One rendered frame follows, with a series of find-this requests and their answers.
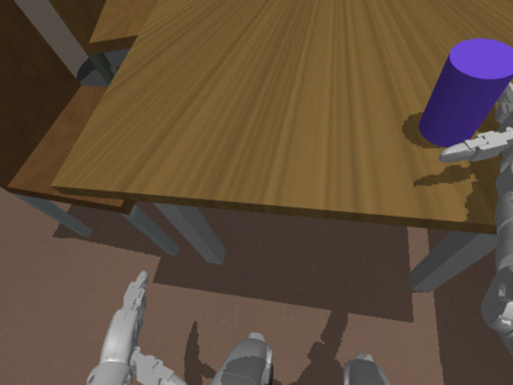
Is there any chair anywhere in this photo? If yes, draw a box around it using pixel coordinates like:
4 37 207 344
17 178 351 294
49 0 159 86
0 0 180 256

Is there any left robot arm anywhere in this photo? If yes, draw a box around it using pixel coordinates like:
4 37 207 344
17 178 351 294
87 362 132 385

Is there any table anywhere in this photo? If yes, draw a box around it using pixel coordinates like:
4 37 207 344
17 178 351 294
51 0 513 292

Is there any coat stand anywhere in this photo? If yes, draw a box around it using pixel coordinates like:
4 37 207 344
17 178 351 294
77 48 131 87

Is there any left robot hand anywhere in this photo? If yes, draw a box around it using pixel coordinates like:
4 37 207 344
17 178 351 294
99 269 187 385

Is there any right robot arm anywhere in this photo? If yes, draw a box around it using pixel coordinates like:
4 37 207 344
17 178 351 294
481 148 513 357

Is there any right robot hand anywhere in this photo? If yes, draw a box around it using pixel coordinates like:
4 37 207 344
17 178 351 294
438 82 513 162

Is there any can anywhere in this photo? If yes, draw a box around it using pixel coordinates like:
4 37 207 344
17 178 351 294
418 38 513 148

